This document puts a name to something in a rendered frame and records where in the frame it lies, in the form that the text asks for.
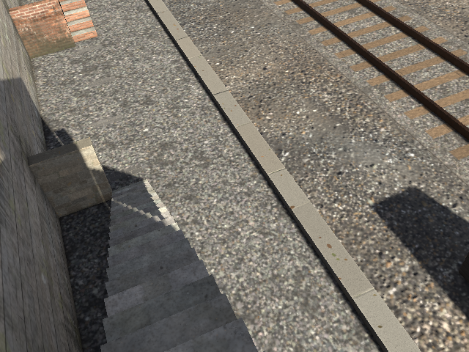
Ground stairs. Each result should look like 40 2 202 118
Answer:
59 0 97 43
100 179 265 352

